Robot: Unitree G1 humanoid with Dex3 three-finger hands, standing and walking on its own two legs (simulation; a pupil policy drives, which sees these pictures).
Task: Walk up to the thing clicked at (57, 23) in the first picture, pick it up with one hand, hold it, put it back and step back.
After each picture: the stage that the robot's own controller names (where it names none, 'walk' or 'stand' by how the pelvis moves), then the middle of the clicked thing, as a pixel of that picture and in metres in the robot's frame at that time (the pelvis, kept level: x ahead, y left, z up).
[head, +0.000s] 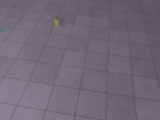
stand; (57, 21) +1.85 +0.28 -0.72
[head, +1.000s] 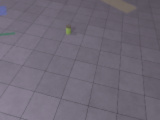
walk; (68, 29) +1.73 +0.07 -0.70
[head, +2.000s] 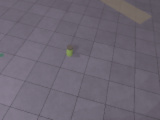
walk; (69, 50) +1.19 +0.02 -0.72
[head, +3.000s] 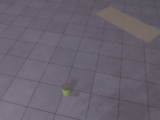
walk; (66, 89) +0.75 +0.10 -0.70
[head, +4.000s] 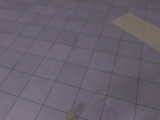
walk; (70, 118) +0.48 +0.14 -0.71
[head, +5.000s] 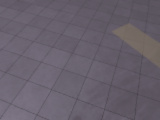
stand; out of the picture +0.39 +0.09 -0.71
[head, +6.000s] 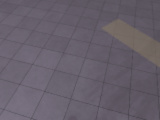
stand; out of the picture +0.38 +0.13 -0.72
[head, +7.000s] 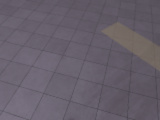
stand; out of the picture +0.38 +0.13 -0.73
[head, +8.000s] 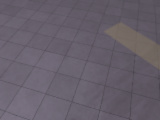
stand; out of the picture +0.37 +0.13 -0.73
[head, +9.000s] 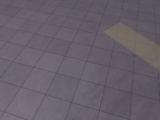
stand; out of the picture +0.37 +0.13 -0.73
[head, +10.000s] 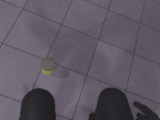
go down; (47, 66) +0.46 +0.12 -0.39
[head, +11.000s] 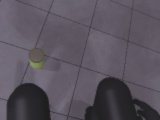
go down; (36, 58) +0.47 +0.14 -0.31
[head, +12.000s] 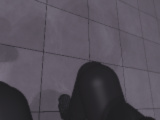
close in; out of the picture +0.47 +0.18 -0.23
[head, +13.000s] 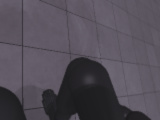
close; out of the picture +0.46 +0.19 -0.23
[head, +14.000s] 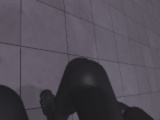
lift; out of the picture +0.43 +0.17 -0.23
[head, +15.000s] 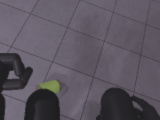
lift; (49, 88) +0.37 +0.14 -0.37
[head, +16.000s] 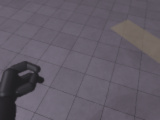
hold; out of the picture +0.28 +0.14 -0.69
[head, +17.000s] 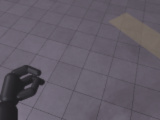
hold; out of the picture +0.27 +0.15 -0.70
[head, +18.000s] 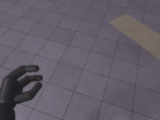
stand; out of the picture +0.27 +0.15 -0.70
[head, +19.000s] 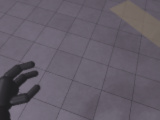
stand; out of the picture +0.28 +0.15 -0.66
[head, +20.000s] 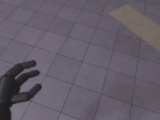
stand; out of the picture +0.28 +0.15 -0.67
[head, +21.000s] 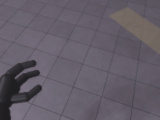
stand; out of the picture +0.28 +0.15 -0.68
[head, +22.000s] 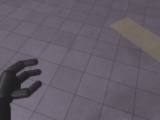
stand; out of the picture +0.29 +0.16 -0.71
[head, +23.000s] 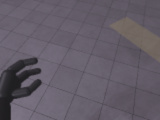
stand; out of the picture +0.30 +0.16 -0.71
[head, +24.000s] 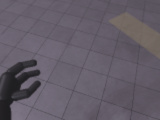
stand; out of the picture +0.31 +0.17 -0.70
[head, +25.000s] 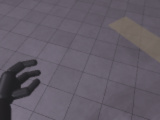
stand; out of the picture +0.32 +0.17 -0.71
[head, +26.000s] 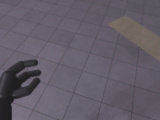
stand; out of the picture +0.34 +0.18 -0.71
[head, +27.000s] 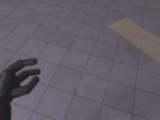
stand; out of the picture +0.35 +0.18 -0.71
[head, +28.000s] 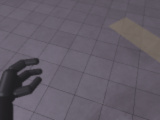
stand; out of the picture +0.35 +0.18 -0.71
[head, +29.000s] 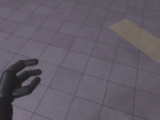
stand; out of the picture +0.37 +0.19 -0.71
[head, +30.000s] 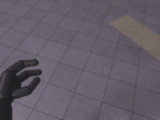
stand; out of the picture +0.37 +0.19 -0.70
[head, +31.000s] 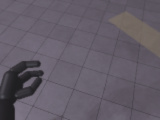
stand; out of the picture +0.39 +0.20 -0.69
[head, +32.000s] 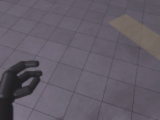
stand; out of the picture +0.39 +0.20 -0.70
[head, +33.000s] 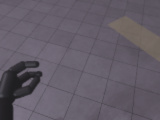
close; out of the picture +0.40 +0.21 -0.71
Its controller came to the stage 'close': yes
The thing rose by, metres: 0.15
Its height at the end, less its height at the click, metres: -0.02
